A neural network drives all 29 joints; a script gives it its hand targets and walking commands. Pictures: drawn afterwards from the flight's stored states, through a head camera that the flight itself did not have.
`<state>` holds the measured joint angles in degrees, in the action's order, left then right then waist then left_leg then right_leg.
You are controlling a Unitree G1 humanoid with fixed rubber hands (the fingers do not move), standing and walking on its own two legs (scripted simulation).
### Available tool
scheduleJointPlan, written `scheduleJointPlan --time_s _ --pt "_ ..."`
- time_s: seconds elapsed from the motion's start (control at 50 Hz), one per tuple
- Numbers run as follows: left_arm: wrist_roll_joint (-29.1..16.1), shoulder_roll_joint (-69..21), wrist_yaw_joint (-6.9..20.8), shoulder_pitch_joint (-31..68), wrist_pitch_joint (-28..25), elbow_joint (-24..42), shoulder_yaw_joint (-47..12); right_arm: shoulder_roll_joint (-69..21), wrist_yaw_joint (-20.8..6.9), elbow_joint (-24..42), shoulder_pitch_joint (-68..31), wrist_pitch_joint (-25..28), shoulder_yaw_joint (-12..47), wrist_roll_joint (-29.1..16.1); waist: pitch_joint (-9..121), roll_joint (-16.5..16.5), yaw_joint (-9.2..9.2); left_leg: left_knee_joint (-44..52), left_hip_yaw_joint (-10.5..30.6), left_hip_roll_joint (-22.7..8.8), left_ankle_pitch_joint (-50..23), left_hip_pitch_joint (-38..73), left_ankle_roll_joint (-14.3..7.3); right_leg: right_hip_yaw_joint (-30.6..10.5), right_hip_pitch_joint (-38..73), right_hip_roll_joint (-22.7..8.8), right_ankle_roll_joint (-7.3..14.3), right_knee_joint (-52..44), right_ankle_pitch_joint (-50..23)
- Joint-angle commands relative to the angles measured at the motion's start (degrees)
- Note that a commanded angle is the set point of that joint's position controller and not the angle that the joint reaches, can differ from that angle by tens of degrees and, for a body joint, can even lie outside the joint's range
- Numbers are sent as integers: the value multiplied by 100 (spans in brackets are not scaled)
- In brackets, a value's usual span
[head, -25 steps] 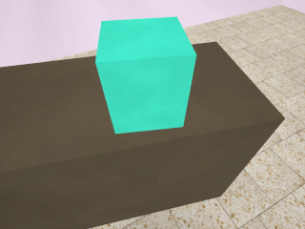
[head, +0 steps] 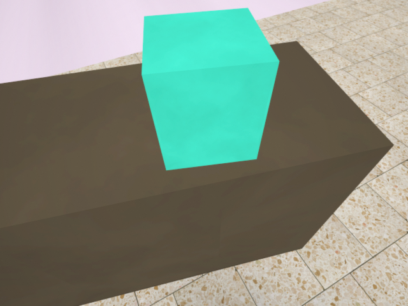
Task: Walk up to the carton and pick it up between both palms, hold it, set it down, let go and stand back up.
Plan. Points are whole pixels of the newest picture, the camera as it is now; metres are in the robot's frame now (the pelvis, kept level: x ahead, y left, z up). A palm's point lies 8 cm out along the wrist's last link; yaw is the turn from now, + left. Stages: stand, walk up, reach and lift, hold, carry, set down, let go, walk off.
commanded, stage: walk up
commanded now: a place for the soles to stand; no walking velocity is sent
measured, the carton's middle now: (204, 93) +0.51 +0.00 +0.13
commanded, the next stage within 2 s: reach and lift in 1.26 s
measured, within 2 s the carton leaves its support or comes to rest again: neither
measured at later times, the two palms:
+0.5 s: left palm out of the picture +0.03 +0.26 -0.13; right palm out of the picture -0.01 -0.22 -0.14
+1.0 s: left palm out of the picture +0.05 +0.25 -0.13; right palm out of the picture +0.01 -0.25 -0.14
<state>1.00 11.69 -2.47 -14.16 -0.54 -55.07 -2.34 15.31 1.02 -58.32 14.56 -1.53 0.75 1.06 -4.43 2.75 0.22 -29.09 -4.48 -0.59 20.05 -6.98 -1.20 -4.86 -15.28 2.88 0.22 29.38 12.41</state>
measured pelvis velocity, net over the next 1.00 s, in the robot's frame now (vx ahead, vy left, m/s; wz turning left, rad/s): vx -0.01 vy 0.01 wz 0.02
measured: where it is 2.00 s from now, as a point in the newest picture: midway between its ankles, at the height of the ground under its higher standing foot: outside the picture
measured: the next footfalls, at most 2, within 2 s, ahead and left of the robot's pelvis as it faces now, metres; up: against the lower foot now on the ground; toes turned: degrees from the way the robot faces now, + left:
none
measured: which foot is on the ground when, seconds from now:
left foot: down 0.00-1.00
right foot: down 0.00-1.00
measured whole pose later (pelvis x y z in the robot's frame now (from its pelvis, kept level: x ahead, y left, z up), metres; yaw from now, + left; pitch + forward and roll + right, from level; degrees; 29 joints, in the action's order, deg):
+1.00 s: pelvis -0.01 +0.01 +0.00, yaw +1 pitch -3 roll +1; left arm 1.3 12.9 -2.6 -12.1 -0.2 -57.3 -3.2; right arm 14.2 0.5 -58.9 16.2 -1.6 0.4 0.7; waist -2.6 0.6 -0.3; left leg -28.9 -4.3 1.6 20.1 -6.4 -2.2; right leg -3.6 -15.8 0.0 -0.7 32.0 13.7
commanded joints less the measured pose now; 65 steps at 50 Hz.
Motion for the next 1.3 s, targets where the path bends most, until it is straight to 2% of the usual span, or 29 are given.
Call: scheduleJointPlan --time_s 0.0,0.04,0.08,0.18,0.28,0.42,0.5,0.6,0.68,0.76,0.88,1.24,1.26,1.28 --pt "11 710 2 133 -81 437 152 858 6 35 514 110 -205 -63 581 -422 -63 753 763 -816 -1834 292 -255 -244 27 -411 209 1 -1404" --pt "34 682 -38 96 -49 381 135 852 -5 102 307 71 -201 -97 337 -116 -22 878 801 -898 -1842 32 -352 -147 -31 -358 172 119 -963" --pt "28 718 -58 114 -20 342 123 837 5 154 237 37 -198 -119 93 83 -40 1058 848 -944 -1724 -194 -302 -91 -151 -342 150 200 -666" --pt "16 762 -97 43 -5 221 92 801 -16 236 108 -3 -193 -113 -278 342 19 1358 902 -928 -1032 -657 -230 20 -150 -375 124 185 -322" --pt "33 833 -118 78 -38 122 94 772 -37 248 252 5 -216 -106 -258 52 -47 1287 855 -808 -920 -526 -117 7 -154 -442 150 83 -472" --pt "44 837 -116 27 -80 44 63 757 -33 233 380 2 -241 -57 -36 -192 -68 1073 681 -654 -870 -332 -193 -85 -45 -545 184 2 -743" --pt "40 919 -115 -23 -94 54 96 729 -32 222 474 7 -232 -36 250 -398 -57 728 575 -524 -977 -245 -215 -350 109 -733 320 -17 -1177" --pt "35 1015 -106 -32 -58 67 116 659 -25 192 600 -17 -218 -6 207 -657 -93 541 602 -436 -635 -299 -147 -730 20 -951 467 -237 -962" --pt "21 1037 -85 20 -50 84 116 634 -21 153 647 5 -199 0 196 -696 -102 562 639 -411 -614 -232 -129 -771 -51 -975 466 -345 -901" --pt "18 958 -59 38 -57 84 104 720 -21 139 590 45 -201 -26 251 -526 -47 664 725 -494 -948 -238 -180 -518 69 -799 396 -194 -1074" --pt "31 965 -59 56 -54 85 105 712 -24 135 568 51 -195 -35 191 -293 -50 691 747 -516 -1082 -309 -198 -411 104 -776 370 -155 -1073" --pt "25 937 -30 140 -61 -15 90 703 -23 71 590 95 -185 -58 41 -357 -43 826 896 -493 -758 -424 -199 -307 146 -786 328 -384 -578" --pt "-553 1627 171 3892 1049 1713 215 483 -257 1854 -3675 593 -1033 650 368 -376 -366 -286 327 -424 181 -2689 209 807 -114 -309 287 912 922" --pt "-589 1470 44 3060 1763 1716 121 725 -485 1476 -2785 406 -1302 932 -254 -245 -205 -170 134 -467 1257 -3577 192 906 467 -291 282 1296 1199"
